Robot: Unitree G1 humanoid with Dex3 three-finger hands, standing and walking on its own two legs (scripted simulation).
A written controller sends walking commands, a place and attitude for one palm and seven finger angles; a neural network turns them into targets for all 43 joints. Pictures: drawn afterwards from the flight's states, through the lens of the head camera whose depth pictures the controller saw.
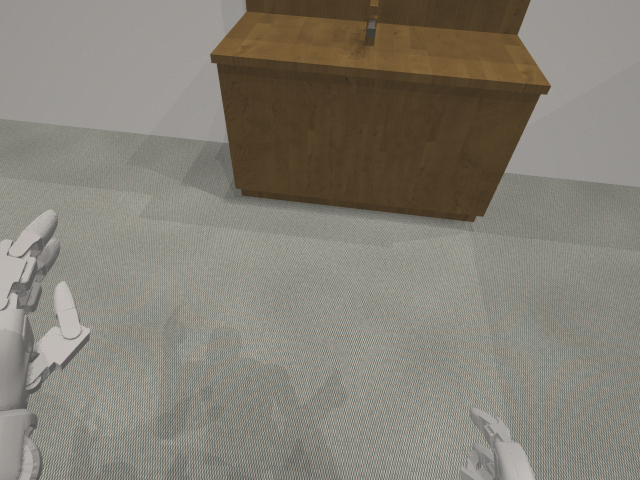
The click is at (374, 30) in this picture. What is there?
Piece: tap's lever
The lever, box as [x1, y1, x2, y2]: [366, 26, 375, 37]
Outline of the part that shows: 368,26 366,36 373,37 375,27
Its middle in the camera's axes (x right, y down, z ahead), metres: +0.17 -0.71 +1.32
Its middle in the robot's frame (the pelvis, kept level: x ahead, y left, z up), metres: +1.47 -0.08 +0.02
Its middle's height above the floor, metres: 0.80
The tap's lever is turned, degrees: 0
